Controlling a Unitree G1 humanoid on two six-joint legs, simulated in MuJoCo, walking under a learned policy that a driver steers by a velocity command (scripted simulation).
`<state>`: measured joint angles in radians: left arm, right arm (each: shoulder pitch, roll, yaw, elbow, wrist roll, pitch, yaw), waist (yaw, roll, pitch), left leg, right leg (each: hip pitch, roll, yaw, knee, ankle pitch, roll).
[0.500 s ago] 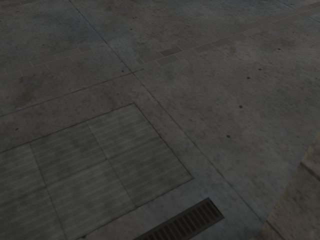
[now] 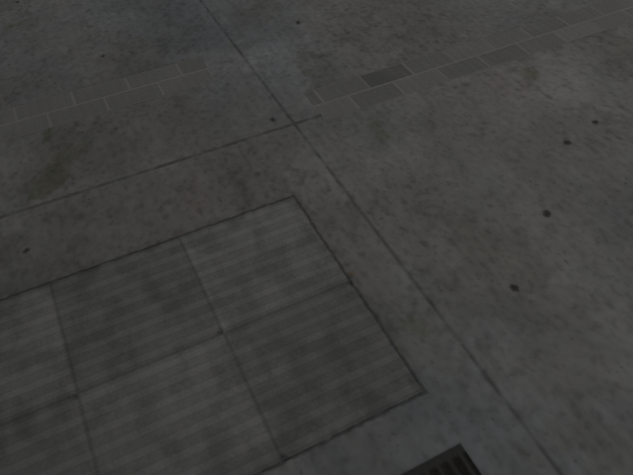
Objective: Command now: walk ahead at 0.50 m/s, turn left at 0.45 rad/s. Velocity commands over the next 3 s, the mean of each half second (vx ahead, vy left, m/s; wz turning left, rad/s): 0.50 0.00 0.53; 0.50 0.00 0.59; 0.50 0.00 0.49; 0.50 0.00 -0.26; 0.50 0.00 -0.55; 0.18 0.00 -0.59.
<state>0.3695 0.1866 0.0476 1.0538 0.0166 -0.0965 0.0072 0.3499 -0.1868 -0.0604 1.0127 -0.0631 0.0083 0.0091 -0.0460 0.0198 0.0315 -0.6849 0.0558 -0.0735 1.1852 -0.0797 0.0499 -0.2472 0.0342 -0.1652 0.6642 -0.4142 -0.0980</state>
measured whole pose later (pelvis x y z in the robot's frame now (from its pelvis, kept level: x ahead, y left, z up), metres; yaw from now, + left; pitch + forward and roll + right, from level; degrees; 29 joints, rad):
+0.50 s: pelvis +0.29 +0.07 -0.18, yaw +18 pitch +1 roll +0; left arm 0.25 0.19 0.03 0.93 0.05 -0.05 0.01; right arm 0.24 -0.20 -0.05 0.98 -0.03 -0.03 -0.01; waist 0.02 -0.02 0.09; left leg -0.34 -0.10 0.00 0.59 -0.26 0.10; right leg -0.71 -0.09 0.01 1.48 -0.42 -0.01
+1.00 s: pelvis +0.55 +0.11 -0.16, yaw +35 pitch +1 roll +0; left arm 0.37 0.19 0.05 0.95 0.01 -0.10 0.01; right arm 0.17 -0.28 -0.08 0.81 -0.04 0.00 0.05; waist 0.03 0.05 0.01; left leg -0.68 0.01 -0.02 1.05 -0.14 0.05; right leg -0.12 -0.03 -0.15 0.36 -0.26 -0.01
